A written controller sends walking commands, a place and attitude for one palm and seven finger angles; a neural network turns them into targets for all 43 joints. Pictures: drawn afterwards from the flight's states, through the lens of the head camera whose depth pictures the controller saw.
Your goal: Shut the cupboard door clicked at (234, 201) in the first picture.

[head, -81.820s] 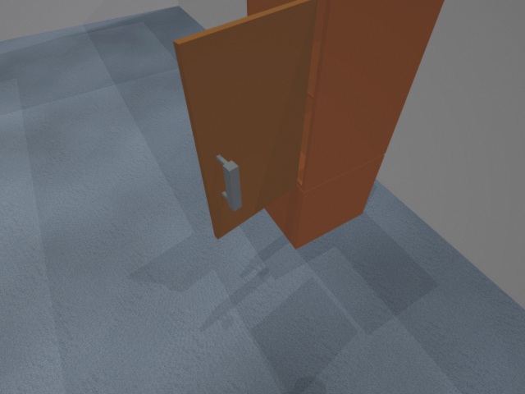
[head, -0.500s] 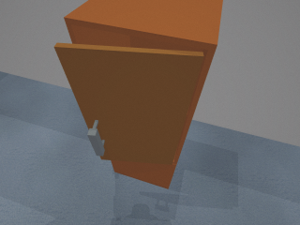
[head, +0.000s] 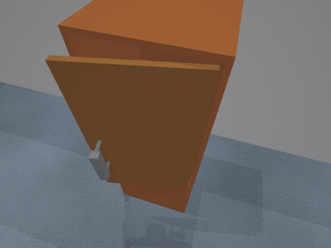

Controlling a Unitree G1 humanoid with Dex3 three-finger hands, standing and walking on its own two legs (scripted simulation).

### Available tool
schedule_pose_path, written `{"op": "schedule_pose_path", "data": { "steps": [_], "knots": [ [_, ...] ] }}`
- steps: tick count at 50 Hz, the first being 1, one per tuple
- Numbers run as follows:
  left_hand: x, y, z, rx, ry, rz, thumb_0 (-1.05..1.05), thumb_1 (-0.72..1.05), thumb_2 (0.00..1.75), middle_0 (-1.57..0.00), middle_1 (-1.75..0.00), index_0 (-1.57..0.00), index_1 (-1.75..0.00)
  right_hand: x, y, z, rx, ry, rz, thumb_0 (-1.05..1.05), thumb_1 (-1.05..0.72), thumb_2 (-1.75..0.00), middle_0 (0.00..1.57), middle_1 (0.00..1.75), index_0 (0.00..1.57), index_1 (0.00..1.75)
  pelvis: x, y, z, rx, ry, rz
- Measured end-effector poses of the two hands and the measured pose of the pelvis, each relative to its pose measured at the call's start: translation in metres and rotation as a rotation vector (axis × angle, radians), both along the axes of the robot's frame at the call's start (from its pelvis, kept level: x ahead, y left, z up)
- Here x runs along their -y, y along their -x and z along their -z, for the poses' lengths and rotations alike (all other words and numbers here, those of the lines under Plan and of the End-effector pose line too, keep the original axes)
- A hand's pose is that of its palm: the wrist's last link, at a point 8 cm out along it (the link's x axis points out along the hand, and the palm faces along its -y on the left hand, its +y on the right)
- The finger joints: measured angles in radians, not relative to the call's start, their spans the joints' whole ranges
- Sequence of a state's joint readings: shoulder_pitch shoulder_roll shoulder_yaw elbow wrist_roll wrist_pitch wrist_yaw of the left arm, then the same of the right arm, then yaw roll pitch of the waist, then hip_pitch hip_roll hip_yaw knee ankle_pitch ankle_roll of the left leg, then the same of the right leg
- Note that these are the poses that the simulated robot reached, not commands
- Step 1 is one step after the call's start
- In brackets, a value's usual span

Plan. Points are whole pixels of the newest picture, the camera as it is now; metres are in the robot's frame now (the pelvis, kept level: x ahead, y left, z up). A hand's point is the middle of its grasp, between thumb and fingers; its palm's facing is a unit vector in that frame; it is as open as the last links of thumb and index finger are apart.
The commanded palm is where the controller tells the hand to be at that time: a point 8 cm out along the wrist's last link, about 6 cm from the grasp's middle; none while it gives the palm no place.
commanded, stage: look again from close up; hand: left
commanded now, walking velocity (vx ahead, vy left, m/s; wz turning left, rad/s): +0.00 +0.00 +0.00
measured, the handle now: (102, 160) +0.37 +0.23 -0.10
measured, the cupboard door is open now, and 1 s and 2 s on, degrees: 13 13 13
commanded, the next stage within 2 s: shuffle to correct the standing spot in 0.62 s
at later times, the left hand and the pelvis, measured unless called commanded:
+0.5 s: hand out of the picture +0.00 +0.21 -0.18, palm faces +0.00 -0.98 -0.22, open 7.3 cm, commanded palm none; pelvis -0.03 +0.03 +0.00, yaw -1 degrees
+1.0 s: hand out of the picture -0.04 +0.21 -0.18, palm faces -0.01 -0.97 -0.22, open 7.3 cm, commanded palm none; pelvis -0.05 +0.03 +0.00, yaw -2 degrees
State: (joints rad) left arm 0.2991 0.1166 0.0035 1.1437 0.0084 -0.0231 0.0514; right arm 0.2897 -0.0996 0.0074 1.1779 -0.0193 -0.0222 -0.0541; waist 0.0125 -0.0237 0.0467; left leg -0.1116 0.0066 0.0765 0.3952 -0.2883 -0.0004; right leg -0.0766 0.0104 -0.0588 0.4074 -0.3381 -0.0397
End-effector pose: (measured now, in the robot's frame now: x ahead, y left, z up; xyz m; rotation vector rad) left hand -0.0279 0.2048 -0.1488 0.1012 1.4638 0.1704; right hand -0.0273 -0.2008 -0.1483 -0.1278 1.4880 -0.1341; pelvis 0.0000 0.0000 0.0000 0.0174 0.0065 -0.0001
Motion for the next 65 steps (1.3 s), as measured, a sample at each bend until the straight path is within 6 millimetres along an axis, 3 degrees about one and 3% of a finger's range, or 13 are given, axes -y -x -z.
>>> {"op": "schedule_pose_path", "data": {
  "steps": [7,15,21,28,42,56,65],
  "knots": [
    [-0.011,-0.005,0.001,0.039,-0.025,0.05,0.01,0.92,0.9,-0.2,-0.3,-0.2,-0.3,0.015,-0.015,0.005,0.077,0.027,0.009,0.02,-0.93,-0.9,0.2,0.3,0.2,0.3,-0.006,0.006,0.007,-0.018,0.034,0.011],
    [-0.037,-0.022,0.0,0.117,-0.047,0.073,0.01,0.91,0.9,-0.2,-0.3,-0.2,-0.3,0.006,-0.03,0.003,0.188,0.044,-0.005,0.01,-0.93,-0.9,0.2,0.3,0.2,0.3,-0.021,0.016,0.008,0.02,0.021,0.02],
    [-0.052,-0.027,-0.004,0.154,-0.053,0.082,0.01,0.92,0.9,-0.2,-0.3,-0.2,-0.3,-0.003,-0.024,0.0,0.189,0.037,-0.029,0.01,-0.94,-0.9,0.2,0.3,0.2,0.3,-0.03,0.023,0.005,0.026,0.017,0.021],
    [-0.06,-0.015,-0.005,0.115,-0.046,0.085,0.0,0.91,0.9,-0.2,-0.3,-0.2,-0.3,-0.012,-0.006,-0.001,0.14,0.026,-0.034,0.0,-0.93,-0.9,0.2,0.3,0.2,0.3,-0.036,0.027,0.003,0.02,0.013,0.022],
    [-0.056,0.015,-0.002,0.017,-0.025,0.057,0.0,0.91,0.9,-0.2,-0.3,-0.2,-0.3,-0.025,0.013,-0.001,0.07,0.016,-0.011,0.01,-0.92,-0.9,0.2,0.3,0.2,0.3,-0.04,0.029,0.001,0.021,0.009,0.025],
    [-0.048,0.014,-0.007,0.118,-0.084,0.088,0.0,0.91,0.9,-0.2,-0.3,-0.2,-0.3,0.008,0.011,0.008,0.171,0.021,0.005,0.0,-0.91,-0.9,0.2,0.3,0.2,0.3,-0.019,0.07,0.008,0.02,0.0,0.033],
    [-0.031,0.025,-0.001,0.14,-0.019,0.056,0.01,0.92,0.9,-0.2,-0.3,-0.2,-0.3,0.013,0.032,-0.001,0.125,0.024,-0.027,0.0,-0.92,-0.9,0.2,0.3,0.2,0.3,-0.013,0.066,0.005,0.018,0.027,0.009]
  ]
}}
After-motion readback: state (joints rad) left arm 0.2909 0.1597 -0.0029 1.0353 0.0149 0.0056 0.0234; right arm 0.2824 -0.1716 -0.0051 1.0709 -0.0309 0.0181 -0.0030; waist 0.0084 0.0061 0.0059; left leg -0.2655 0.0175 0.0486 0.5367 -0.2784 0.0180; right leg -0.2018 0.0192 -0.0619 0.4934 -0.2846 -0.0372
